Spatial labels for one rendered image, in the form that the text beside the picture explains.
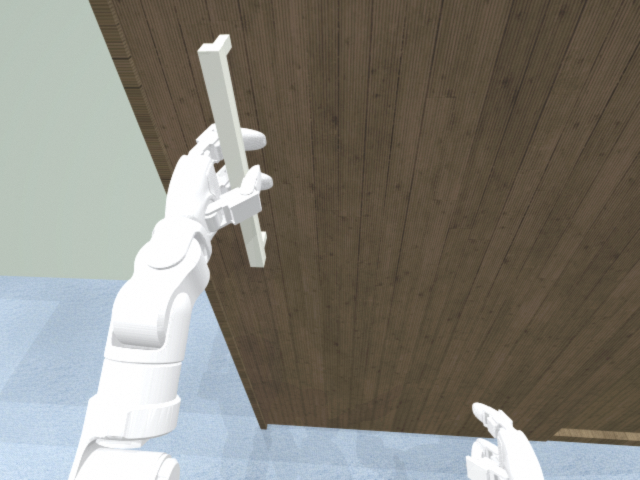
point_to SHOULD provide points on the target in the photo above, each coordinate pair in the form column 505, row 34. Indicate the handle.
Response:
column 215, row 69

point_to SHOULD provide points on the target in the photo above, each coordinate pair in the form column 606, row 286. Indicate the robot left upper arm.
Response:
column 122, row 464

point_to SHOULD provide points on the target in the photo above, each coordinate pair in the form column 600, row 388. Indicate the robot left hand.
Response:
column 198, row 193

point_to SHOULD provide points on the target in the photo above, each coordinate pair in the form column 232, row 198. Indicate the robot right hand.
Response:
column 514, row 456

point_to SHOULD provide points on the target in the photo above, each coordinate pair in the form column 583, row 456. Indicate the wardrobe door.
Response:
column 455, row 209
column 616, row 409

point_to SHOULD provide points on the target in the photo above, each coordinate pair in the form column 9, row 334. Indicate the robot left forearm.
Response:
column 137, row 395

